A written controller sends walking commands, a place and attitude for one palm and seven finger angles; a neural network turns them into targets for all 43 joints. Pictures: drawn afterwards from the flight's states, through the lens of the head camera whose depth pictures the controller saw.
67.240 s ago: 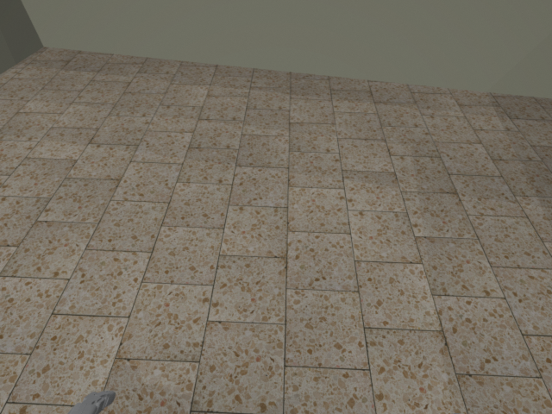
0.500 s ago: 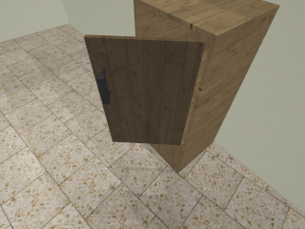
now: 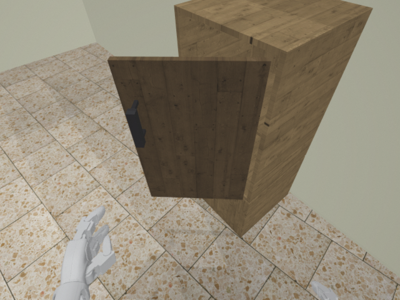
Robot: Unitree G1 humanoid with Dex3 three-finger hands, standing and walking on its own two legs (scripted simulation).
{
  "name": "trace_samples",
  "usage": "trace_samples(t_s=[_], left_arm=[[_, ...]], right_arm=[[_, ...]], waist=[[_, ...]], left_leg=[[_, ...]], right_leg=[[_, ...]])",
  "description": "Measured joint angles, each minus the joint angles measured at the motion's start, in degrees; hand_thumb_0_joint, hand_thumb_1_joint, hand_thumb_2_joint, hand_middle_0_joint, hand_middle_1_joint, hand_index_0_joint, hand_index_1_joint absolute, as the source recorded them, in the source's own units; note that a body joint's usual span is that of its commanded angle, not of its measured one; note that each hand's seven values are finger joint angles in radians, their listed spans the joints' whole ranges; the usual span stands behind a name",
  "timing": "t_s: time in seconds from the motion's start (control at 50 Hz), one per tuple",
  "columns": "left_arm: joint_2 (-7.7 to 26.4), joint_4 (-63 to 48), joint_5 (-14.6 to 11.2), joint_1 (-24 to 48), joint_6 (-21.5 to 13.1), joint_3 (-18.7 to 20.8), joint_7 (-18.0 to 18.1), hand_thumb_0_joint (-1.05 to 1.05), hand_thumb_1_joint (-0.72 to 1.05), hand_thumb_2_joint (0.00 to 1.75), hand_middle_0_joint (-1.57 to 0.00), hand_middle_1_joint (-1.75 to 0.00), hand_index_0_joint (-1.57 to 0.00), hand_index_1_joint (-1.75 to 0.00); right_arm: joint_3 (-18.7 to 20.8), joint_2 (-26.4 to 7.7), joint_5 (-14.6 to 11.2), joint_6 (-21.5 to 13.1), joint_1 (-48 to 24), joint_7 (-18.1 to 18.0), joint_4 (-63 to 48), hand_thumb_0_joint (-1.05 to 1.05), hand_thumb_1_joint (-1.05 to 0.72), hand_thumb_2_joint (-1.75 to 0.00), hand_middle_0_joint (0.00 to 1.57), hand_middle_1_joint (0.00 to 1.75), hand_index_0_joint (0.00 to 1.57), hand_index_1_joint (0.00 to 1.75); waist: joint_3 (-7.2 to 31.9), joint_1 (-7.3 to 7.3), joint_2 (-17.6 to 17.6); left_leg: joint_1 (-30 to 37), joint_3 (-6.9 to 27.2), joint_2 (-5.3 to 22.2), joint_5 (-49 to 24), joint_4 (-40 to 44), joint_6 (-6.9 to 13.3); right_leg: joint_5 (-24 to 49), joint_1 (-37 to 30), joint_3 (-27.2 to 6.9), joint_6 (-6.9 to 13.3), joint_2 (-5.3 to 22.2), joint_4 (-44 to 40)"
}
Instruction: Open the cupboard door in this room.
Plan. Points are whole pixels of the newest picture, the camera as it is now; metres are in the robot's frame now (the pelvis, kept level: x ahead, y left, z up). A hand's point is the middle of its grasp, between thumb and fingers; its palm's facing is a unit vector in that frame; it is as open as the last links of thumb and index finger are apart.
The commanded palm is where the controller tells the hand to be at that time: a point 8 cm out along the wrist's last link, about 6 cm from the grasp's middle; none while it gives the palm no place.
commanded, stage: raise the hand with hooked fingers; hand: left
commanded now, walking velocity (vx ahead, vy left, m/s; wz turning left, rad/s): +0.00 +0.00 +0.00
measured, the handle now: (138, 123) +0.54 +0.19 +0.04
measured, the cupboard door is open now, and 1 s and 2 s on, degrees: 47 47 47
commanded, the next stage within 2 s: move the hooked fingers beside the handle in 1.90 s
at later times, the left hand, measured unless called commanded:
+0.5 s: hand (114, 270) +0.19 +0.18 -0.01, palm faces -0.16 -0.98 -0.07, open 10.3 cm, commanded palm +0.15 +0.25 -0.01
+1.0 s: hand (73, 241) +0.22 +0.25 +0.04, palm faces -0.01 -1.00 -0.05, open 13.1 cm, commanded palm +0.20 +0.30 +0.03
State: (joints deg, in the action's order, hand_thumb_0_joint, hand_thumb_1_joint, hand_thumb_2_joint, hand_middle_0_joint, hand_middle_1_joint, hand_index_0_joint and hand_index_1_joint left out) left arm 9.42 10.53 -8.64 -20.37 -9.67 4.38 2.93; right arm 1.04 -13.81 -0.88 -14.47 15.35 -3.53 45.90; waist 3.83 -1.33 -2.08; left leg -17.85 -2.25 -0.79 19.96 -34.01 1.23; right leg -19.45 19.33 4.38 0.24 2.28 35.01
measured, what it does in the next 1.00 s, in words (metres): stands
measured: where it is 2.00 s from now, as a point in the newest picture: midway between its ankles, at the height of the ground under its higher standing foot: outside the picture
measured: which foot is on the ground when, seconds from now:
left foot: down 0.00-1.00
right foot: down 0.00-1.00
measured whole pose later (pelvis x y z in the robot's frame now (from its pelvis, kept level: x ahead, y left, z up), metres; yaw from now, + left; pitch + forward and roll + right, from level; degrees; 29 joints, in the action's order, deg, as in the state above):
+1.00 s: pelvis -0.03 +0.01 -0.04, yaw +0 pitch +9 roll -2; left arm 19.6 8.8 -19.7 -9.8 -17.8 18.8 -22.4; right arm -1.6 -15.3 -2.4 -14.8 15.5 -4.6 31.2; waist 5.2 -0.8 -0.5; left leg -36.5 -1.5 1.1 26.3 -53.5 2.0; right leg -23.0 35.8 4.9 0.0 1.2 49.8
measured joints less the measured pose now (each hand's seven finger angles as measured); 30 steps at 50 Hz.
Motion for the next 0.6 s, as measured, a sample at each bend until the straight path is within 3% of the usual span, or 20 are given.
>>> trace_samples(t_s=[0.04,0.1,0.16,0.22,0.28,0.34,0.38,0.44,0.5,0.56,0.6], left_arm=[[-0.59,-1.9,-1.57,1.41,-6.86,1.38,-4.45,0.01,0.83,0.85,-0.2,-0.37,-0.2,-0.36],[-1.4,-2.36,-3.65,0.36,-16.7,2.41,-14.18,0.0,0.77,0.82,-0.21,-0.41,-0.21,-0.4],[-0.79,-0.94,-3.82,-3.17,-20.88,3.25,-21.61,0.0,0.69,0.8,-0.21,-0.45,-0.21,-0.44],[0.53,-1.12,-4.65,-7.24,-19.78,4.97,-23.23,0.0,0.62,0.77,-0.23,-0.49,-0.22,-0.48],[1.25,-4.12,-6.27,-9.83,-20.1,7.59,-21.12,0.01,0.55,0.74,-0.23,-0.53,-0.23,-0.53],[1.94,-8.8,-7.92,-8.65,-22.92,9.04,-20.32,0.01,0.47,0.71,-0.23,-0.58,-0.23,-0.57],[2.53,-10.42,-8.83,-5.16,-24.05,8.65,-22.03,0.01,0.43,0.69,-0.23,-0.61,-0.23,-0.6],[4.73,-9.17,-8.96,2.22,-20.86,7.55,-26.59,0.01,0.36,0.66,-0.23,-0.65,-0.23,-0.65],[7.44,-5.92,-9.24,7.02,-12.04,7.61,-29.78,0.0,0.29,0.63,-0.24,-0.7,-0.24,-0.69],[8.14,-5.31,-10.68,6.17,-4.59,9.58,-28.31,0.0,0.22,0.6,-0.25,-0.74,-0.25,-0.74],[7.52,-6.24,-11.78,4.07,-3.51,11.46,-25.47,0.0,0.17,0.58,-0.26,-0.77,-0.25,-0.77]], right_arm=[[0.76,-0.08,0.48,-0.45,-2.42,1.1,-3.63,0.02,-0.91,-0.9,0.2,0.3,0.2,0.3],[1.84,0.04,0.75,-0.46,-5.74,2.98,-8.95,0.01,-0.91,-0.9,0.2,0.3,0.2,0.3],[2.58,-0.67,0.63,0.15,-7.81,3.72,-13.74,0.01,-0.91,-0.9,0.2,0.3,0.2,0.3],[3.2,-1.56,0.55,1.04,-8.57,3.21,-17.07,0.01,-0.91,-0.9,0.2,0.3,0.2,0.3],[3.15,-1.77,0.66,1.15,-8.59,2.26,-17.89,0.01,-0.91,-0.9,0.2,0.3,0.19,0.3],[1.66,-1.36,0.7,0.81,-8.23,1.43,-16.61,0.01,-0.91,-0.9,0.2,0.3,0.19,0.3],[0.04,-0.86,0.4,0.48,-8.07,1.0,-15.31,0.01,-0.91,-0.9,0.2,0.3,0.19,0.3],[-2.46,0.61,-0.44,0.8,-7.49,0.43,-13.72,0.01,-0.91,-0.9,0.2,0.3,0.2,0.3],[-3.97,2.33,-1.33,2.35,-5.55,0.02,-13.5,0.01,-0.91,-0.9,0.2,0.3,0.2,0.3],[-3.93,3.04,-1.67,3.53,-2.21,-0.15,-14.14,0.02,-0.9,-0.9,0.2,0.3,0.2,0.3],[-3.2,2.88,-1.59,3.62,0.18,-0.27,-14.24,0.02,-0.9,-0.9,0.2,0.3,0.2,0.3]], waist=[[1.87,-0.02,0.86],[2.89,0.3,3.11],[3.0,1.18,5.05],[2.79,2.73,5.81],[2.62,4.14,4.92],[2.74,5.1,3.38],[2.52,5.15,2.02],[1.94,4.2,0.63],[1.34,2.21,0.15],[1.4,0.19,-0.11],[1.79,-0.32,0.04]], left_leg=[[-4.68,-0.66,0.33,1.58,-4.05,-0.24],[-11.27,-1.34,1.06,4.37,-10.84,-0.75],[-17.29,-1.17,1.57,6.97,-17.37,-1.03],[-22.2,-0.13,1.98,8.97,-22.88,-1.48],[-25.92,1.82,2.43,10.43,-27.3,-1.82],[-28.95,3.72,2.71,11.29,-30.73,-2.03],[-30.46,4.68,2.85,11.51,-32.39,-2.08],[-31.67,4.96,3.05,11.11,-33.17,-2.17],[-30.46,3.85,3.23,9.93,-31.14,-1.98],[-27.48,2.2,3.25,8.49,-27.34,-1.42],[-25.47,1.2,3.22,7.65,-24.89,-1.12]], right_leg=[[-1.52,5.2,-0.69,0.26,-0.11,4.48],[-4.14,12.28,-1.44,0.83,-0.5,11.55],[-6.69,18.3,-1.34,1.39,-0.67,18.01],[-8.67,22.58,-0.37,1.96,-0.8,22.8],[-9.84,24.95,1.51,2.34,-1.03,25.65],[-10.44,26.65,3.34,2.62,-1.23,27.53],[-10.46,27.47,4.26,2.77,-1.36,28.3],[-9.81,28.43,4.51,2.85,-1.54,28.57],[-8.38,27.84,3.46,2.63,-1.76,26.88],[-6.72,25.73,1.89,2.01,-1.9,23.71],[-5.77,24.21,0.94,1.68,-1.98,21.63]])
